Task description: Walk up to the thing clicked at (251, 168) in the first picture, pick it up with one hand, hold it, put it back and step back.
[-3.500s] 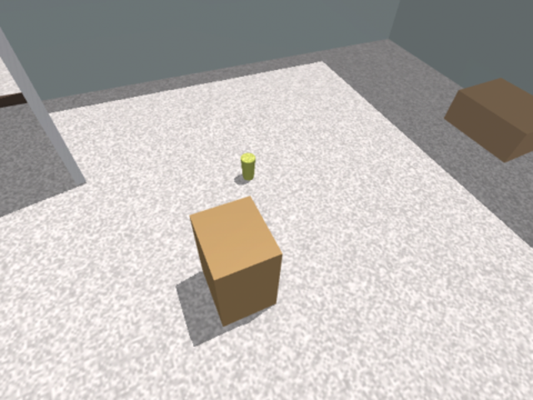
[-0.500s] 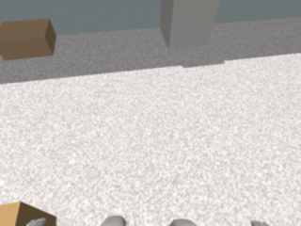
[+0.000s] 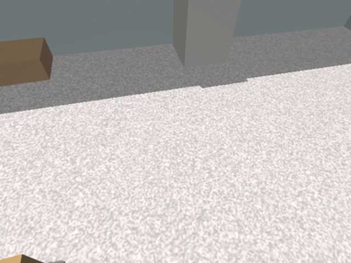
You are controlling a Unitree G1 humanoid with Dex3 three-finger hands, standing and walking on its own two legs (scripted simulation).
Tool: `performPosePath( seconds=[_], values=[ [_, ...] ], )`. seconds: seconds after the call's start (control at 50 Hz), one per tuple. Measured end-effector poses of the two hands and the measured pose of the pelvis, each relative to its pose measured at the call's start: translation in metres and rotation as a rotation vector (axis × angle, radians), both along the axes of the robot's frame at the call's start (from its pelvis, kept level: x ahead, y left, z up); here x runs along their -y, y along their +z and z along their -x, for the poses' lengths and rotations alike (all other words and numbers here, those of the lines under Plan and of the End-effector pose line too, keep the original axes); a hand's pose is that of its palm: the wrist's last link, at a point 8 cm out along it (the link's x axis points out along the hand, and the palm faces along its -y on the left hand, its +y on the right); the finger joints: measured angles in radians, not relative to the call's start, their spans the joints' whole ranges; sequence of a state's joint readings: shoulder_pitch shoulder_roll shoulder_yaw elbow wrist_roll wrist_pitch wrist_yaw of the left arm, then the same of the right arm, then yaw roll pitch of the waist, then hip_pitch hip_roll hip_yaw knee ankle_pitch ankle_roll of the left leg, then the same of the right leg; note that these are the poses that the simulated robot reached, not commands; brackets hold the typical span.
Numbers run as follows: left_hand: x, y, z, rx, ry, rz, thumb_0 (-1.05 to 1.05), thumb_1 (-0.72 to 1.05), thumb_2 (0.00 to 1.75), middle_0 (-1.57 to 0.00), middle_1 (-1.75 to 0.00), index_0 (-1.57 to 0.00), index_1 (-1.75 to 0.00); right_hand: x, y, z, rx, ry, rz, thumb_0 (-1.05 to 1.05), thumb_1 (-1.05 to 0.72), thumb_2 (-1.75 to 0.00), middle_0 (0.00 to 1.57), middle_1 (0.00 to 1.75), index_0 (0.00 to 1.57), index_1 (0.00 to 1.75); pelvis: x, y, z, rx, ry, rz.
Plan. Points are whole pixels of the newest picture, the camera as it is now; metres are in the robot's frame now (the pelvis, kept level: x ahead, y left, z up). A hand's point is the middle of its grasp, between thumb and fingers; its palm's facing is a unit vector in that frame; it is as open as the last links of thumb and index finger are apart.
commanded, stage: walk up
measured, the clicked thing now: out of the picture +0.20 +1.25 -0.70
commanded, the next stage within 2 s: stand in 0.38 s
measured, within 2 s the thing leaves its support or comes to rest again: neither
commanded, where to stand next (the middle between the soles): +0.07 +0.03 m, yaw +2 degrees
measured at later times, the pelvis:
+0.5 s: pelvis +0.02 +0.01 +0.01, yaw +0 degrees
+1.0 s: pelvis +0.02 +0.01 +0.01, yaw +2 degrees
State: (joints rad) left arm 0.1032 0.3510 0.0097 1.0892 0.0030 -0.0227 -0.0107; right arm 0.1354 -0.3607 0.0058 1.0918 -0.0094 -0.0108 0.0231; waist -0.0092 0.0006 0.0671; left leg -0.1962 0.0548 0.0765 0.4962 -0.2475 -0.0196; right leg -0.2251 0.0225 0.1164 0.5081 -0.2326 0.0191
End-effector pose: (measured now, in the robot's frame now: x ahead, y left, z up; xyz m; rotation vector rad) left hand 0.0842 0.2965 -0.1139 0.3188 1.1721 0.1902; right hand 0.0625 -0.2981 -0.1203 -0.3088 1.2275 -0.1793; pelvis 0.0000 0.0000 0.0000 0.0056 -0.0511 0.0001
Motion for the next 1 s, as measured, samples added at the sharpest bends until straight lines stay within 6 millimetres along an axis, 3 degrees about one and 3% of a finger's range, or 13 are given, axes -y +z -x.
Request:
performPosePath(
  seconds=[0.34, 0.62, 1.0],
  values=[
    [-0.002, 0.001, -0.009, -0.053, -0.003, 0.008, 0.01, 0.91, 0.9, -0.21, -0.3, -0.2, -0.3, -0.003, 0.011, -0.03, 0.036, -0.034, 0.008, 0.0, -0.9, -0.9, 0.2, 0.3, 0.2, 0.3, -0.007, 0.008, -0.012, -0.005, -0.018, 0.0],
    [-0.005, 0.004, -0.014, -0.047, 0.009, 0.006, 0.01, 0.91, 0.9, -0.21, -0.3, -0.2, -0.3, -0.007, 0.012, -0.033, 0.003, -0.022, 0.01, 0.0, -0.9, -0.9, 0.2, 0.3, 0.2, 0.3, -0.007, 0.011, -0.018, -0.014, 0.011, 0.003],
    [-0.011, 0.003, -0.004, -0.062, 0.036, 0.006, 0.01, 0.91, 0.9, -0.21, -0.3, -0.2, -0.3, -0.012, 0.013, -0.042, -0.008, 0.002, 0.011, 0.0, -0.9, -0.9, 0.2, 0.3, 0.2, 0.3, -0.01, 0.012, -0.024, -0.022, 0.033, 0.007]
  ],
)
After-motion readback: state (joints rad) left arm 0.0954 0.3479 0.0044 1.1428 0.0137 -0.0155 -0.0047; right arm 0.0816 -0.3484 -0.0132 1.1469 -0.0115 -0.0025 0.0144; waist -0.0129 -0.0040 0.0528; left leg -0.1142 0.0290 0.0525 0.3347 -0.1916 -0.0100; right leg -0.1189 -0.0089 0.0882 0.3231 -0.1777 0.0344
